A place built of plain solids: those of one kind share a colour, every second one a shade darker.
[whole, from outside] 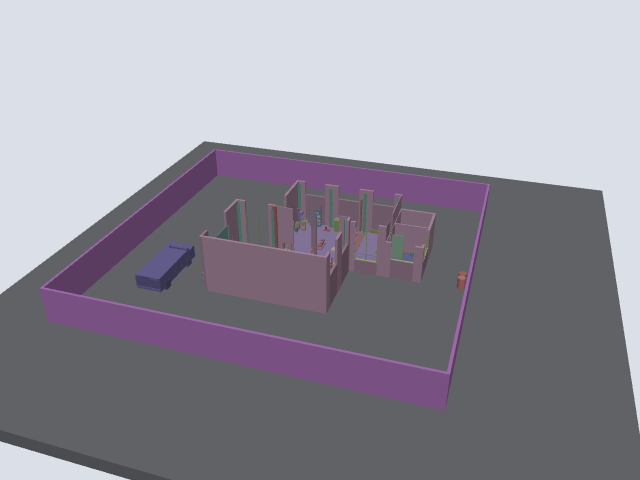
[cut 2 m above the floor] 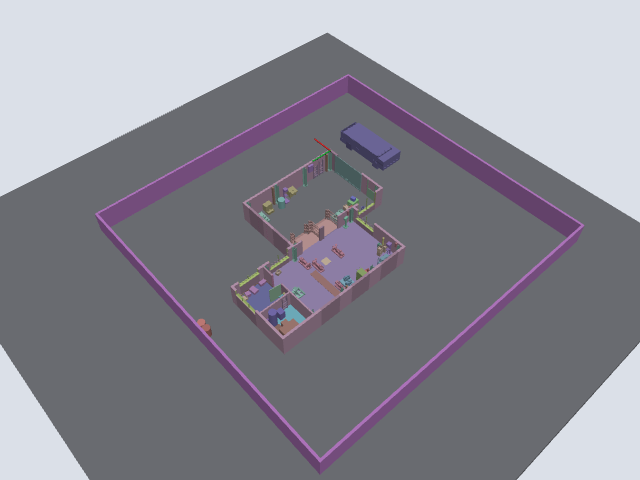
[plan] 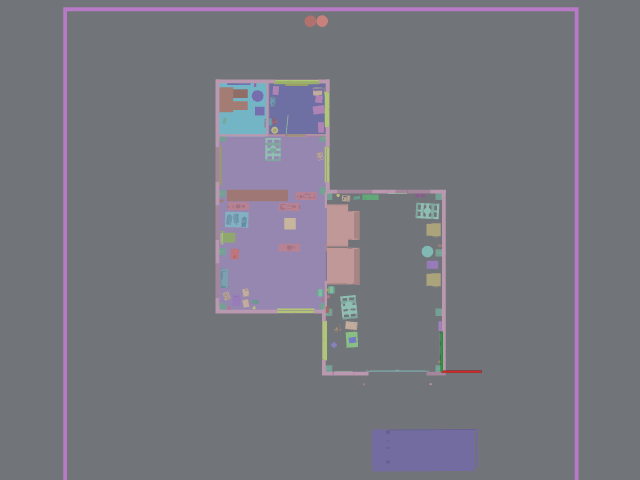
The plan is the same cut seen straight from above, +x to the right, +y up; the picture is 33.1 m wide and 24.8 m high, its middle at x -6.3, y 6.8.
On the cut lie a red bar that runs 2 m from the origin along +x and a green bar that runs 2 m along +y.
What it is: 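A firm's repair and maintenance workshop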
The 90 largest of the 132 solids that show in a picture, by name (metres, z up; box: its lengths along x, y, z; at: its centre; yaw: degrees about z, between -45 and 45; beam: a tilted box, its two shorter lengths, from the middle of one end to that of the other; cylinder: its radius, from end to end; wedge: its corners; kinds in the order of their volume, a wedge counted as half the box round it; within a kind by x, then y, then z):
{
 "yard_bound_1": {"box": [0.2, 27.74, 2.86], "at": [-19.47, 4.95, 1.38]},
 "yard_bound_2": {"box": [26.62, 0.2, 2.86], "at": [-6.26, -8.82, 1.38]},
 "yard_bound_3": {"box": [26.62, 0.2, 2.86], "at": [-6.26, 18.72, 1.38]},
 "yard_bound_4": {"box": [0.2, 27.74, 2.86], "at": [6.96, 4.95, 1.38]},
 "wall_1": {"box": [0.2, 0.81, 4.46], "at": [-11.6, 3.4, 2.18]},
 "wall_2": {"box": [0.2, 1.81, 3.26], "at": [-11.6, 4.7, 1.58]},
 "wall_3": {"box": [0.2, 1.21, 4.46], "at": [-11.6, 6.2, 2.18]},
 "wall_4": {"box": [0.2, 1.81, 3.26], "at": [-11.6, 7.7, 1.58]},
 "wall_5": {"box": [0.2, 1.21, 4.46], "at": [-11.6, 9.2, 2.18]},
 "wall_6": {"box": [0.2, 1.81, 3.26], "at": [-11.6, 10.7, 1.58]},
 "wall_7": {"box": [0.2, 0.61, 4.46], "at": [-11.6, 11.9, 2.18]},
 "wall_8": {"box": [0.2, 2.9, 3.16], "at": [-11.6, 13.65, 1.53]},
 "wall_9": {"box": [2.7, 0.2, 3.16], "at": [-10.35, 15.0, 1.53]},
 "wall_10": {"box": [2.5, 0.06, 3.16], "at": [-10.25, 12.23, 1.53]},
 "wall_11": {"box": [2.56, 0.06, 4.46], "at": [-10.22, 12.17, 2.18]},
 "wall_12": {"box": [3.21, 0.2, 4.46], "at": [-10.1, 3.1, 2.18]},
 "wall_13": {"box": [0.06, 2.7, 3.16], "at": [-9.03, 13.55, 1.53]},
 "wall_14": {"box": [0.06, 2.7, 3.16], "at": [-8.97, 13.55, 1.53]},
 "wall_15": {"box": [0.36, 0.2, 3.16], "at": [-8.82, 15.0, 1.53]},
 "wall_16": {"box": [0.96, 0.06, 4.46], "at": [-8.58, 12.17, 2.18]},
 "wall_17": {"box": [0.91, 0.06, 3.16], "at": [-8.55, 12.23, 1.53]},
 "wall_18": {"box": [1.91, 0.2, 1.16], "at": [-7.55, 3.1, 0.53]},
 "wall_19": {"box": [2.31, 0.2, 1.56], "at": [-7.5, 15.0, 0.73]},
 "wall_20": {"box": [1.0, 0.06, 4.46], "at": [-6.5, 12.17, 2.18]},
 "wall_21": {"box": [1.0, 0.06, 3.16], "at": [-6.5, 12.23, 1.53]},
 "wall_22": {"box": [0.61, 0.2, 4.46], "at": [-6.3, 3.1, 2.18]},
 "wall_23": {"box": [0.2, 0.81, 4.75], "at": [-6.1, 0.2, 2.33]},
 "wall_24": {"box": [0.2, 2.01, 0.65], "at": [-6.1, 1.6, 0.28]},
 "wall_25": {"box": [0.2, 0.61, 4.75], "at": [-6.1, 2.9, 2.33]},
 "wall_26": {"box": [0.56, 0.2, 3.16], "at": [-6.08, 15.0, 1.53]},
 "wall_27": {"box": [0.06, 1.5, 4.46], "at": [-6.03, 3.95, 2.18]},
 "wall_28": {"box": [0.06, 0.45, 4.46], "at": [-6.03, 6.42, 2.18]},
 "wall_29": {"box": [0.06, 0.81, 4.46], "at": [-6.03, 8.86, 2.18]},
 "wall_30": {"box": [0.06, 1.56, 4.75], "at": [-5.97, 3.92, 2.33]},
 "wall_31": {"box": [0.06, 0.45, 4.75], "at": [-5.97, 6.42, 2.33]},
 "wall_32": {"box": [0.06, 0.75, 4.75], "at": [-5.97, 8.82, 2.33]},
 "wall_33": {"box": [0.2, 0.61, 4.46], "at": [-5.9, 9.5, 2.18]},
 "wall_34": {"box": [0.2, 1.81, 1.16], "at": [-5.9, 10.7, 0.53]},
 "wall_35": {"box": [0.2, 0.61, 4.46], "at": [-5.9, 11.9, 2.18]},
 "wall_36": {"box": [0.2, 0.46, 3.16], "at": [-5.9, 12.43, 1.53]},
 "wall_37": {"box": [0.2, 1.81, 1.66], "at": [-5.9, 13.55, 0.78]},
 "wall_38": {"box": [0.2, 0.66, 3.16], "at": [-5.9, 14.78, 1.53]},
 "wall_39": {"box": [0.61, 0.2, 4.75], "at": [-5.7, 9.3, 2.33]},
 "wall_40": {"box": [2.41, 0.2, 4.75], "at": [-5.0, -0.1, 2.33]},
 "wall_41": {"box": [1.81, 0.2, 2.75], "at": [-4.5, 9.3, 1.32]},
 "wall_42": {"box": [1.21, 0.2, 4.75], "at": [-3.0, 9.3, 2.33]},
 "wall_43": {"box": [1.81, 0.2, 2.75], "at": [-1.5, 9.3, 1.32]},
 "wall_44": {"box": [1.01, 0.2, 4.75], "at": [-0.3, -0.1, 2.33]},
 "wall_45": {"box": [0.81, 0.2, 4.75], "at": [-0.2, 9.3, 2.33]},
 "wall_46": {"box": [0.2, 9.6, 4.75], "at": [0.1, 4.6, 2.33]},
 "raised_floor_hall_1": {"box": [5.63, 9.13, 0.56], "at": [-8.75, 7.7, 0.23]},
 "beyond_van_1": {"box": [5.29, 2.15, 1.0], "at": [-0.95, -4.07, 0.79], "yaw": 0.3},
 "beyond_van_2": {"box": [4.55, 0.02, 1.13], "at": [-0.5, -2.99, 0.86], "yaw": 0.3},
 "beyond_van_3": {"box": [0.66, 0.23, 0.71], "at": [0.71, -3.08, 0.3], "yaw": 0.3},
 "raised_floor_office_1": {"box": [3.13, 2.83, 0.56], "at": [-7.5, 13.55, 0.23]},
 "raised_floor_plant_1": {"box": [2.63, 2.83, 0.56], "at": [-10.25, 13.55, 0.23]},
 "door_landing_1": {"box": [1.1, 1.9, 0.56], "at": [-5.39, 5.45, 0.23]},
 "door_landing_2": {"box": [1.1, 2.2, 0.56], "at": [-5.39, 7.55, 0.23]},
 "door_landing_3": {"box": [0.32, 1.9, 0.39], "at": [-4.7, 5.45, 0.14]},
 "door_landing_4": {"box": [0.32, 1.5, 0.39], "at": [-4.7, 7.55, 0.14]},
 "door_landing_5": {"box": [0.32, 1.9, 0.22], "at": [-4.4, 5.45, 0.06]},
 "door_landing_6": {"box": [0.32, 1.5, 0.22], "at": [-4.4, 7.55, 0.06]},
 "plant_pumps_1": {"box": [0.72, 1.3, 1.35], "at": [-11.14, 14.05, 1.14]},
 "plant_pumps_2": {"box": [1.04, 0.46, 0.56], "at": [-10.56, 13.74, 0.74]},
 "plant_pumps_3": {"box": [1.04, 0.46, 0.56], "at": [-10.56, 14.36, 0.74]},
 "air_station_1": {"cylinder": 0.3, "from": [-9.52, 14.24, 0.51], "to": [-9.52, 14.24, 2.31]},
 "air_station_2": {"box": [0.5, 0.45, 0.78], "at": [-9.41, 13.46, 0.85]},
 "beyond_drums_1": {"cylinder": 0.3, "from": [-6.8, 18.1, -0.06], "to": [-6.8, 18.1, 0.87]},
 "beyond_drums_2": {"cylinder": 0.3, "from": [-6.19, 18.11, -0.06], "to": [-6.19, 18.11, 0.87]},
 "sectional_door_1": {"box": [3.08, 0.042, 3.62], "at": [-2.3, 0.01, 1.76]},
 "roll_cab_1": {"box": [0.46, 0.68, 0.66], "at": [-0.29, 4.74, 0.44]},
 "roll_cab_2": {"box": [0.46, 0.68, 0.68], "at": [-0.29, 7.33, 0.45]},
 "wheelie_bin_1": {"box": [0.62, 0.51, 1.12], "at": [-10.98, 6.92, 1.02]},
 "crate_1": {"box": [0.6, 0.8, 0.65], "at": [-4.65, 1.65, 0.28], "yaw": 3.3},
 "pier_1": {"box": [0.17, 0.34, 4.75], "at": [-5.92, 3.2, 2.33]},
 "pump_set_1": {"box": [1.11, 0.41, 0.15], "at": [-10.52, 8.54, 0.53], "yaw": 0.3},
 "pump_set_2": {"box": [1.11, 0.41, 0.15], "at": [-7.88, 6.41, 0.53], "yaw": -0.1},
 "pump_set_3": {"box": [1.11, 0.41, 0.15], "at": [-7.88, 8.51, 0.53], "yaw": -0.2},
 "pump_set_4": {"box": [1.11, 0.41, 0.15], "at": [-7.02, 9.07, 0.53], "yaw": 0.7},
 "drum_1": {"cylinder": 0.3, "from": [-0.75, 6.2, 0.0], "to": [-0.75, 6.2, 0.87]},
 "downpipe_1": {"box": [0.2, 0.13, 3.05], "at": [-11.39, 8.83, 2.0]},
 "downpipe_2": {"box": [0.2, 0.13, 3.05], "at": [-0.11, 0.51, 1.49]},
 "downpipe_3": {"box": [0.2, 0.13, 3.05], "at": [-0.11, 6.5, 1.49]},
 "pallet_1": {"box": [1.2, 0.8, 0.19], "at": [-10.6, 7.85, 0.56], "yaw": -1.3},
 "radiator_1": {"box": [0.1, 2.02, 0.37], "at": [-11.44, 10.63, 0.65]},
 "radiator_2": {"box": [1.2, 0.1, 0.6], "at": [-7.5, 14.81, 0.96]},
 "trench_plates_1": {"box": [3.15, 0.6, 0.07], "at": [-9.53, 9.1, 0.49]},
 "door_leaf_1": {"box": [0.044, 0.99, 2.14], "at": [-8.0, 12.75, 1.53], "yaw": -5.7},
 "box_cardboard_1": {"box": [0.59, 0.42, 0.3], "at": [-6.36, 13.53, 0.61], "yaw": 7.4},
 "distribution_board_1": {"box": [0.18, 0.5, 0.7], "at": [-0.09, 2.35, 1.5]}
}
